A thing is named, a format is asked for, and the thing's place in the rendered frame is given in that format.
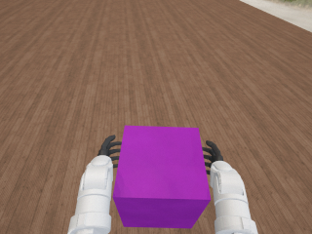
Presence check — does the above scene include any left robot forearm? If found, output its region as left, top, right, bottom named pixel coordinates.
left=67, top=155, right=113, bottom=234

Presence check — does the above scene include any carton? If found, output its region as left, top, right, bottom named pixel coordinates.
left=112, top=125, right=212, bottom=229

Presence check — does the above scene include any left robot hand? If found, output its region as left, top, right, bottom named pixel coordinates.
left=97, top=135, right=122, bottom=169

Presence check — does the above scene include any right robot forearm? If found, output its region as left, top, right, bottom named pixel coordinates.
left=210, top=161, right=258, bottom=234

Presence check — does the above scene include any right robot hand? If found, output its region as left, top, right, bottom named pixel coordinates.
left=202, top=140, right=223, bottom=175

